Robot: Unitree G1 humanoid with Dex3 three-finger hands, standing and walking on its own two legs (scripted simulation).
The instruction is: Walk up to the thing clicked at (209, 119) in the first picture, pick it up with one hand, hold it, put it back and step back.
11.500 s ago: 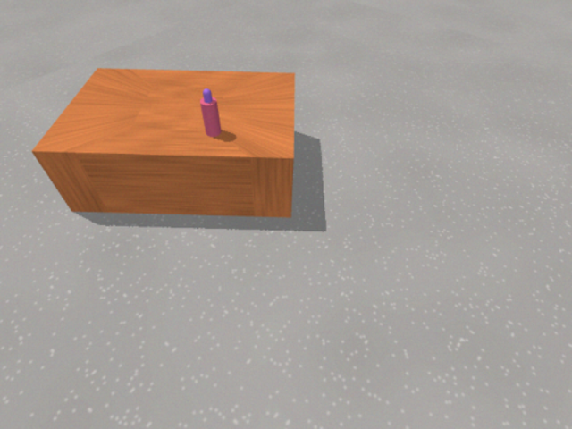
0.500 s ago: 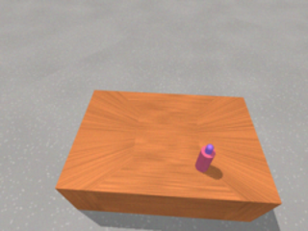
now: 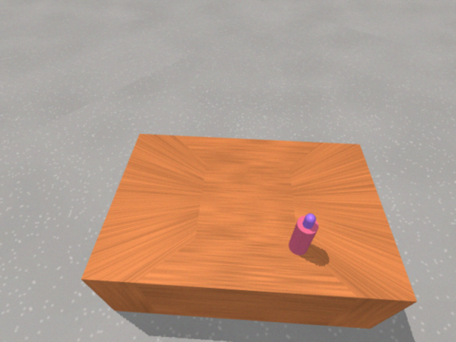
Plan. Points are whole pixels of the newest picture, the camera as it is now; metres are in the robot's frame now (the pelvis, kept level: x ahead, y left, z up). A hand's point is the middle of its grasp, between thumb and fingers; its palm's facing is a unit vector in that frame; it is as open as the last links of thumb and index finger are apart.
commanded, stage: stand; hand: right
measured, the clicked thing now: (304, 232) +0.50 -0.23 -0.32
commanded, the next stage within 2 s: go down in 0.04 s
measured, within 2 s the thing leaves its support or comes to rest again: neither
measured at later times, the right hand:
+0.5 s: hand out of the picture +0.14 -0.27 -0.15, palm faces +0.03 +0.94 -0.34, open 13.7 cm
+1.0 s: hand out of the picture +0.14 -0.27 -0.15, palm faces +0.05 +0.94 -0.34, open 17.6 cm
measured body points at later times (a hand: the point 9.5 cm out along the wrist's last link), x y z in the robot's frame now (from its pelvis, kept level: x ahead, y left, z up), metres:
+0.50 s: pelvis -0.01 +0.00 -0.02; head +0.03 +0.00 +0.43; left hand +0.10 +0.26 -0.13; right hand +0.14 -0.31 -0.13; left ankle -0.01 +0.14 -0.75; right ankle -0.02 -0.12 -0.75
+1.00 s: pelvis +0.01 +0.00 -0.05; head +0.05 -0.01 +0.40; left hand +0.18 +0.24 -0.13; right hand +0.13 -0.32 -0.13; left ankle -0.01 +0.14 -0.75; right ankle -0.02 -0.12 -0.75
